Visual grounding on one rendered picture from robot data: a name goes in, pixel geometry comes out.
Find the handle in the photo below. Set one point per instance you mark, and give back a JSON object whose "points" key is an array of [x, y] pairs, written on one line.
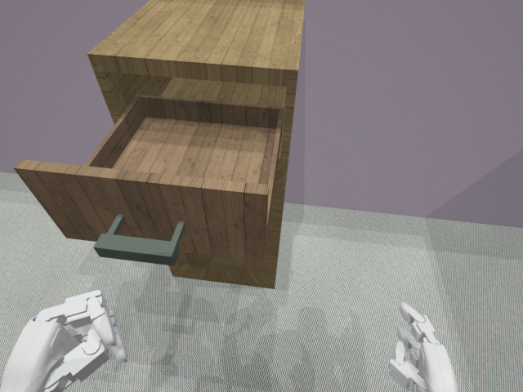
{"points": [[147, 250]]}

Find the cabinet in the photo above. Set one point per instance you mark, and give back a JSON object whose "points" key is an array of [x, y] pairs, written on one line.
{"points": [[237, 51]]}

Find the right robot hand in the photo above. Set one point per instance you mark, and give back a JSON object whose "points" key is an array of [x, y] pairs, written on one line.
{"points": [[431, 369]]}

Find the left robot hand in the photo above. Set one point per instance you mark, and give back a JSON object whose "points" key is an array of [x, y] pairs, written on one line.
{"points": [[44, 343]]}

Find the drawer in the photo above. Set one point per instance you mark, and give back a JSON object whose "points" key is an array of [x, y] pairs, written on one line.
{"points": [[208, 163]]}

